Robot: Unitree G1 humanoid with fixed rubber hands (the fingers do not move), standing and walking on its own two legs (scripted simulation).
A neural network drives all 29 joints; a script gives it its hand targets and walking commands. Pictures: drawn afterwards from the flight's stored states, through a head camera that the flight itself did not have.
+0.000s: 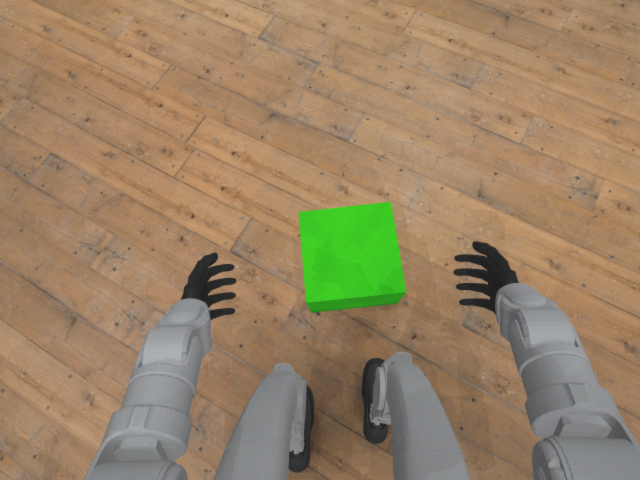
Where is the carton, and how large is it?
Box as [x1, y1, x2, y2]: [299, 202, 405, 312]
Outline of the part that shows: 390,202 299,212 306,303 311,312 396,303 404,294 405,287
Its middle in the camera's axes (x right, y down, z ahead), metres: +0.08 +0.05 +1.06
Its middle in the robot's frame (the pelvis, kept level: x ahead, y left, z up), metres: +0.52 -0.02 -0.61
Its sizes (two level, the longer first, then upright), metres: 0.245 0.242 0.166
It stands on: the floor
